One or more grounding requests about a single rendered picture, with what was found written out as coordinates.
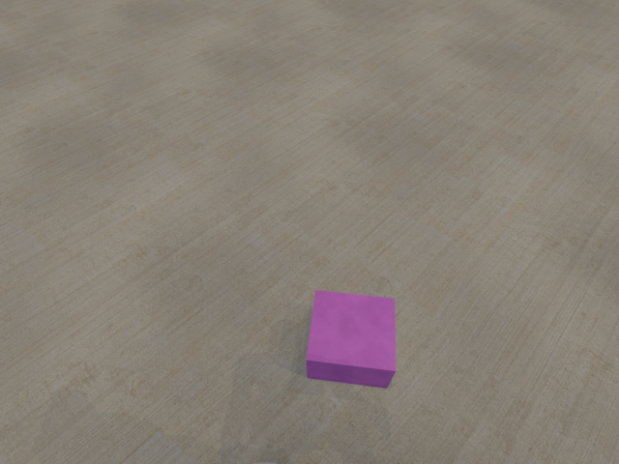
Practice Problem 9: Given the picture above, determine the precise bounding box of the carton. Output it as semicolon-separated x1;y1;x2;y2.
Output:
307;290;396;389

